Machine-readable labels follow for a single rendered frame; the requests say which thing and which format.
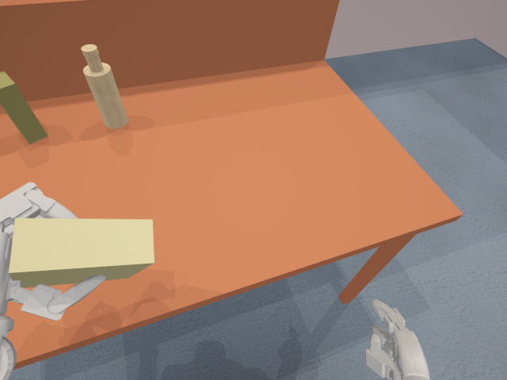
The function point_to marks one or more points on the sponge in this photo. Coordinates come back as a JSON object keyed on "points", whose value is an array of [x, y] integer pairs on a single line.
{"points": [[55, 251]]}

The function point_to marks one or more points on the right robot hand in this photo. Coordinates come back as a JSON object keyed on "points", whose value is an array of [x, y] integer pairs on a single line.
{"points": [[402, 355]]}

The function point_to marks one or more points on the table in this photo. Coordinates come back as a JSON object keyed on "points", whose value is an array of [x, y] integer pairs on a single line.
{"points": [[254, 159]]}

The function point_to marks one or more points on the robot left forearm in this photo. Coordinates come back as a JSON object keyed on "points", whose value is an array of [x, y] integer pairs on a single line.
{"points": [[7, 351]]}

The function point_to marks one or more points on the left robot hand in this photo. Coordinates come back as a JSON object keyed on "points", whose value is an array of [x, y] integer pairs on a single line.
{"points": [[30, 203]]}

